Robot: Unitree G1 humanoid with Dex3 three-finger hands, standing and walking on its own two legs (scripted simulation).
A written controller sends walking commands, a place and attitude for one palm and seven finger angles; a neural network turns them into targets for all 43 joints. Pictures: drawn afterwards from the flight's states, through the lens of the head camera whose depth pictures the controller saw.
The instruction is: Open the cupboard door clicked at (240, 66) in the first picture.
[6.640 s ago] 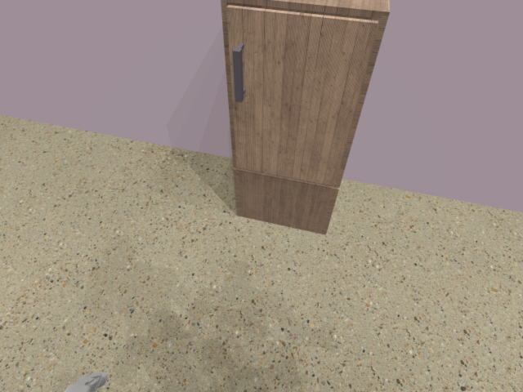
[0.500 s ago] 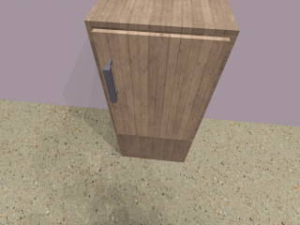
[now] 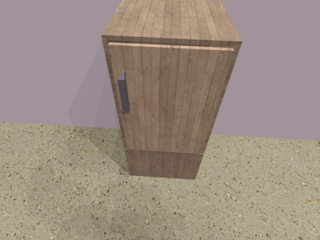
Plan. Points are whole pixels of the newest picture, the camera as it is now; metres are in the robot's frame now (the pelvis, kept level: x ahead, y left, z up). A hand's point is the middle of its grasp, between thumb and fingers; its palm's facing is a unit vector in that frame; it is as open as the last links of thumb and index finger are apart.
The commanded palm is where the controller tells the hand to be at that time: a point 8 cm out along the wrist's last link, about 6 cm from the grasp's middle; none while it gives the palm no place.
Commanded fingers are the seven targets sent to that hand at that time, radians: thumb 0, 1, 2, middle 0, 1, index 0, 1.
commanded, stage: come to a stop and stand still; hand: left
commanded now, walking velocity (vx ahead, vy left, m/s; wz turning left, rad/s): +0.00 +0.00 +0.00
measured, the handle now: (125, 92) +0.60 +0.17 +0.01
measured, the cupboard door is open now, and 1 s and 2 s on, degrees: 0 0 0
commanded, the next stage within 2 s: look again from close up in 1.16 s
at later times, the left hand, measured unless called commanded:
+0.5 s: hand out of the picture +0.04 +0.21 -0.17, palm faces +0.00 -0.97 -0.24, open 7.4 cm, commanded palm none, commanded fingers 0.00 0.90 0.90 -0.20 -0.30 -0.20 -0.30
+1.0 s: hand out of the picture +0.10 +0.21 -0.16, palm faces -0.01 -0.96 -0.26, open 7.4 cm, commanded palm none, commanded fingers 0.00 0.90 0.90 -0.20 -0.30 -0.20 -0.30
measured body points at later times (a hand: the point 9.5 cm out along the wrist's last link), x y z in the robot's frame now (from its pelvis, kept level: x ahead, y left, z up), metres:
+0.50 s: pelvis +0.02 +0.01 +0.00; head +0.04 +0.02 +0.45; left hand +0.04 +0.26 -0.15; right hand +0.06 -0.24 -0.14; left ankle +0.05 +0.08 -0.73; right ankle +0.00 -0.12 -0.73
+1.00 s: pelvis +0.05 +0.00 +0.01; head +0.07 +0.01 +0.46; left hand +0.10 +0.26 -0.14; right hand +0.11 -0.26 -0.14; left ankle +0.05 +0.08 -0.73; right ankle +0.00 -0.12 -0.73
